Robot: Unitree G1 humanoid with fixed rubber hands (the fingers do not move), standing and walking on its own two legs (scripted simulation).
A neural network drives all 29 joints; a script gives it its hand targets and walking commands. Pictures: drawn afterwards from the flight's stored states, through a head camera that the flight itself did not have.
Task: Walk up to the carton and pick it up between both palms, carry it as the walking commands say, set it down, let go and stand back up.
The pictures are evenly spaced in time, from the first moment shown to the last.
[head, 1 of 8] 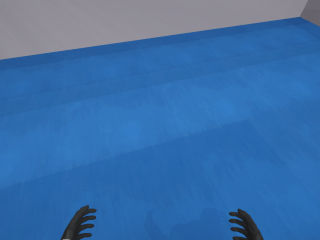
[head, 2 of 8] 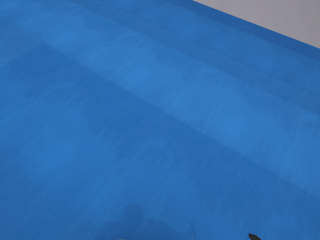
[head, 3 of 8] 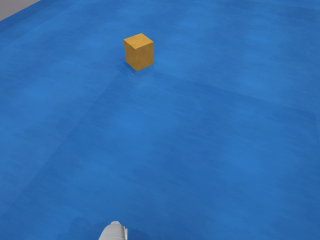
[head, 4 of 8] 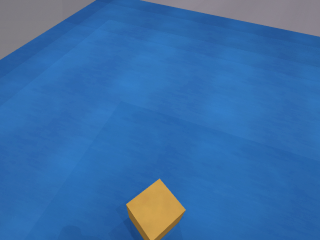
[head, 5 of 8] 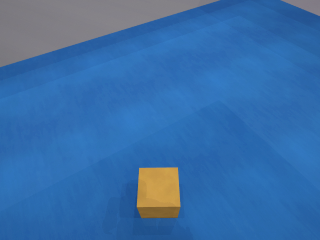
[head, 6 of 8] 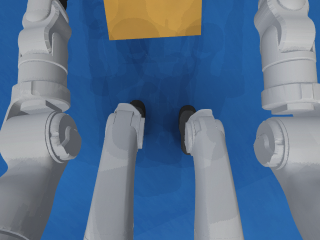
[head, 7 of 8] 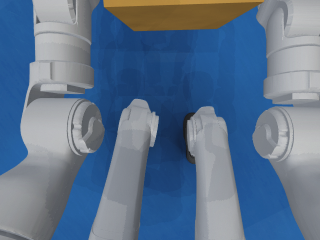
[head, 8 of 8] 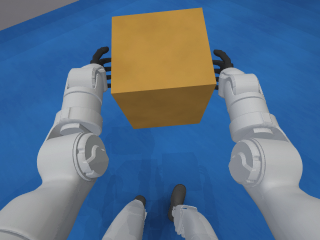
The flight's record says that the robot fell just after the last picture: yes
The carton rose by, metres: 0.70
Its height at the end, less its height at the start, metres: +0.70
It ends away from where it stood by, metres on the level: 0.30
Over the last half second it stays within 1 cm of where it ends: no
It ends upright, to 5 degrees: no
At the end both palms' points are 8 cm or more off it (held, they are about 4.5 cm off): no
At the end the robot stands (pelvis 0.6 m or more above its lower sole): yes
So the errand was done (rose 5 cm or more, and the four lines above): no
